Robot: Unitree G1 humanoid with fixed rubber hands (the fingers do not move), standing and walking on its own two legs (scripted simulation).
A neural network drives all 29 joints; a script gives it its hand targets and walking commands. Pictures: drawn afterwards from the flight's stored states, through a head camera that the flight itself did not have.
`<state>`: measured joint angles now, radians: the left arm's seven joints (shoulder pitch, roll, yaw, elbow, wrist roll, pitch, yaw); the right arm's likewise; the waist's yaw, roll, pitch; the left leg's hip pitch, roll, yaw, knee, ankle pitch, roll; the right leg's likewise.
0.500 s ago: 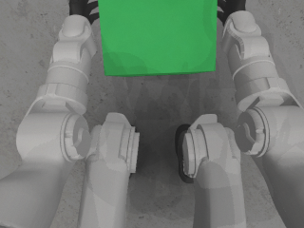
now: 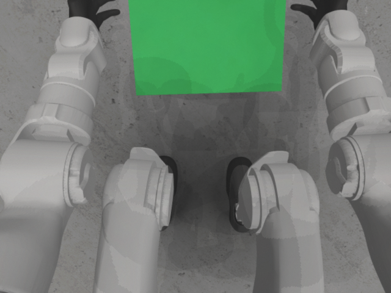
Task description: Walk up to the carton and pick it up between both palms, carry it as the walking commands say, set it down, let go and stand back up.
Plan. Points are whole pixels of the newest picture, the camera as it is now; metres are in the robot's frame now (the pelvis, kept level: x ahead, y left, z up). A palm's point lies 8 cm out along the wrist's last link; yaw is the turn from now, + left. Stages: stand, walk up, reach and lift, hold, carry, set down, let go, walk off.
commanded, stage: set down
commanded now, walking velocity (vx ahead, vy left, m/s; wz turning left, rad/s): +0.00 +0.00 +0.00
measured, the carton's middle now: (204, 38) +0.51 +0.00 -0.24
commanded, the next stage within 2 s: let go in 1.34 s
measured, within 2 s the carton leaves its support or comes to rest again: neither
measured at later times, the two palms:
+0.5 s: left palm out of the picture +0.53 +0.19 -0.03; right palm out of the picture +0.54 -0.19 -0.03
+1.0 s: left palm out of the picture +0.53 +0.20 +0.12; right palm out of the picture +0.55 -0.20 +0.12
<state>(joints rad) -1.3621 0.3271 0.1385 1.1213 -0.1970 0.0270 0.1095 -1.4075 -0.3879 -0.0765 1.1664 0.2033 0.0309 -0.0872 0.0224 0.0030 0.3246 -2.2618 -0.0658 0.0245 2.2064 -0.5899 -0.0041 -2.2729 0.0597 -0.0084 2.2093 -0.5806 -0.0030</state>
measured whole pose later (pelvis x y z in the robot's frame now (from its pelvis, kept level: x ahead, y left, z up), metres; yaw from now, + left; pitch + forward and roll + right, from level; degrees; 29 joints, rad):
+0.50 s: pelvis +0.01 +0.00 +0.08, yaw +0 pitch +44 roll +1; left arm -1.20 0.28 0.22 0.91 -0.12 0.13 0.11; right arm -1.26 -0.34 -0.17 0.97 0.11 0.13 -0.07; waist 0.02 0.00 0.06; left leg -2.13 -0.07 0.01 1.91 -0.55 0.00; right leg -2.14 0.06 0.00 1.92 -0.55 -0.01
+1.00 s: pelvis +0.03 +0.00 +0.22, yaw +0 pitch +47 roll +1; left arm -1.06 0.25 0.28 0.83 -0.06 0.14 0.05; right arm -1.12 -0.30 -0.24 0.88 0.04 0.15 -0.02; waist 0.02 -0.01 -0.08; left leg -1.78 -0.06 -0.02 1.39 -0.42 0.00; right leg -1.79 0.06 0.03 1.39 -0.42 0.00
